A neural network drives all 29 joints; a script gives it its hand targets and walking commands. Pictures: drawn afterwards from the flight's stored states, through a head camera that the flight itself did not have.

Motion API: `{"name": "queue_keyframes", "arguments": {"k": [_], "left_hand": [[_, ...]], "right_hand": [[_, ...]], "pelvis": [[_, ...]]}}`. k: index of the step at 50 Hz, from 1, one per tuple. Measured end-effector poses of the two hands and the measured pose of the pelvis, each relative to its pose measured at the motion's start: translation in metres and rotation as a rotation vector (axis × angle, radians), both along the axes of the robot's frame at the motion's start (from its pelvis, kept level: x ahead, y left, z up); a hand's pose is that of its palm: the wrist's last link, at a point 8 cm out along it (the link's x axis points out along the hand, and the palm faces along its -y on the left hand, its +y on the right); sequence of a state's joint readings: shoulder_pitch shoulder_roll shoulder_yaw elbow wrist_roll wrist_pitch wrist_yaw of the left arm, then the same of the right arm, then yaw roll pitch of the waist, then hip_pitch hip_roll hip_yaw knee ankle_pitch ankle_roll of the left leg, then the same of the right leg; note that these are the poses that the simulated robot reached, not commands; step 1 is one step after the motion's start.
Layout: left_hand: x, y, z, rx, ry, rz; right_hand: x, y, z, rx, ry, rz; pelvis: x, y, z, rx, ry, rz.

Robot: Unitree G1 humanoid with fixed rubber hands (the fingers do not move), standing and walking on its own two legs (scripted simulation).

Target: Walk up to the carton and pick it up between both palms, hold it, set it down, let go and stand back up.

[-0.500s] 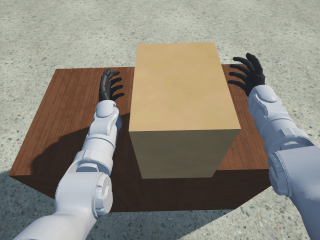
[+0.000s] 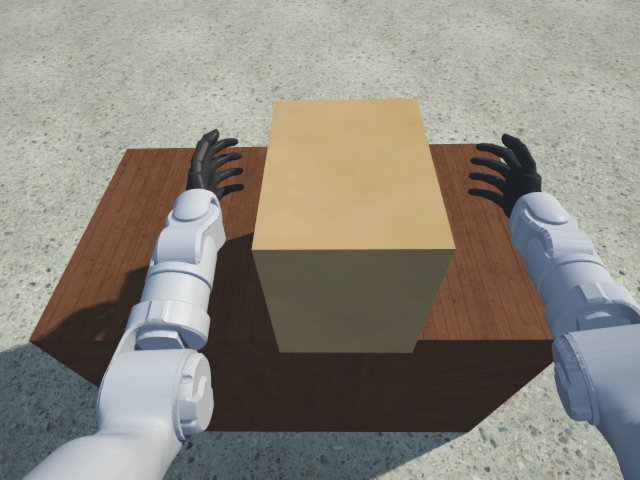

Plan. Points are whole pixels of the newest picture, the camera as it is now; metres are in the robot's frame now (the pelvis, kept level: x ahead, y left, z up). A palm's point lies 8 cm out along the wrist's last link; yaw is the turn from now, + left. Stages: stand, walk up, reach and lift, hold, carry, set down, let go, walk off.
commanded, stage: set down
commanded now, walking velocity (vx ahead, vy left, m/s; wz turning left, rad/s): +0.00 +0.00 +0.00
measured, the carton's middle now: (345, 230) +0.46 +0.00 +0.01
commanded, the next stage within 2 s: none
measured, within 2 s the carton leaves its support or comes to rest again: neither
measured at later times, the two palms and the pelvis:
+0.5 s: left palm (194, 256) +0.37 +0.21 +0.06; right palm (517, 244) +0.39 -0.22 +0.07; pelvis +0.00 +0.00 +0.00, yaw +0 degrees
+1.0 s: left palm (186, 331) +0.28 +0.21 +0.02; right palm (540, 321) +0.30 -0.24 +0.03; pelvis +0.01 +0.00 +0.00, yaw +1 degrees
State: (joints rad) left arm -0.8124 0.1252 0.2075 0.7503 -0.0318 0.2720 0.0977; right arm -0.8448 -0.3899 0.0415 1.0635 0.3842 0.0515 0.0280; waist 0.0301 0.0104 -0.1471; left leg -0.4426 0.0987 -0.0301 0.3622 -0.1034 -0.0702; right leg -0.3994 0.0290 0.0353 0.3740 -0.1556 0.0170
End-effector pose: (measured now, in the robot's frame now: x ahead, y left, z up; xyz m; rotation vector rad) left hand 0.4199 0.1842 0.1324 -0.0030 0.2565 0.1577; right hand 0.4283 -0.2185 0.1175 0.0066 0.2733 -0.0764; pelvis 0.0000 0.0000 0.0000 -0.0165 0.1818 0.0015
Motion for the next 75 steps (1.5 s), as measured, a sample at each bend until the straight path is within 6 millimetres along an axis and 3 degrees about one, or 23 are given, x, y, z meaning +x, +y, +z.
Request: {"name": "queue_keyframes", "arguments": {"k": [5, 10, 18, 26, 33, 41, 48, 57, 65, 75], "left_hand": [[-0.03, 0.01, -0.033, -0.026, 0.049, 0.028], [-0.051, 0.02, -0.053, -0.082, 0.046, 0.076], [-0.049, 0.014, -0.058, -0.066, 0.022, 0.052], [-0.052, 0.022, -0.072, -0.019, 0.014, 0.064], [-0.084, 0.03, -0.092, 0.009, 0.025, 0.062], [-0.124, 0.034, -0.103, 0.019, 0.012, 0.076], [-0.135, 0.024, -0.105, 0.015, -0.008, 0.045], [-0.146, 0.025, -0.137, 0.004, 0.086, 0.061], [-0.155, 0.03, -0.141, 0.008, 0.051, 0.073], [-0.19, 0.033, -0.16, -0.001, 0.116, 0.074]], "right_hand": [[-0.027, -0.008, -0.018, -0.009, -0.001, -0.003], [-0.04, -0.006, -0.02, -0.016, -0.024, 0.005], [-0.039, 0.002, -0.021, -0.025, -0.016, 0.04], [-0.043, -0.005, -0.053, -0.025, 0.016, 0.033], [-0.078, -0.022, -0.082, -0.033, 0.006, 0.026], [-0.117, -0.028, -0.087, -0.036, -0.023, 0.024], [-0.13, -0.022, -0.086, -0.02, -0.033, 0.033], [-0.136, -0.006, -0.103, -0.014, 0.019, 0.055], [-0.168, -0.015, -0.128, -0.025, 0.076, 0.013], [-0.201, -0.023, -0.136, -0.048, 0.094, -0.027]], "pelvis": [[-0.007, -0.001, 0.0, 0.002, -0.022, 0.0], [-0.013, 0.001, 0.0, 0.0, -0.029, -0.001], [-0.011, 0.003, 0.0, -0.001, -0.026, 0.0], [0.005, 0.002, 0.001, 0.007, -0.009, 0.005], [0.021, -0.003, 0.003, 0.014, -0.041, 0.008], [0.02, -0.005, 0.004, 0.017, -0.092, 0.008], [0.014, -0.004, 0.004, 0.015, -0.118, 0.008], [0.016, -0.003, 0.004, 0.016, -0.116, 0.008], [0.026, -0.002, 0.004, 0.017, -0.114, 0.01], [0.027, -0.001, 0.004, 0.016, -0.153, 0.01]]}}
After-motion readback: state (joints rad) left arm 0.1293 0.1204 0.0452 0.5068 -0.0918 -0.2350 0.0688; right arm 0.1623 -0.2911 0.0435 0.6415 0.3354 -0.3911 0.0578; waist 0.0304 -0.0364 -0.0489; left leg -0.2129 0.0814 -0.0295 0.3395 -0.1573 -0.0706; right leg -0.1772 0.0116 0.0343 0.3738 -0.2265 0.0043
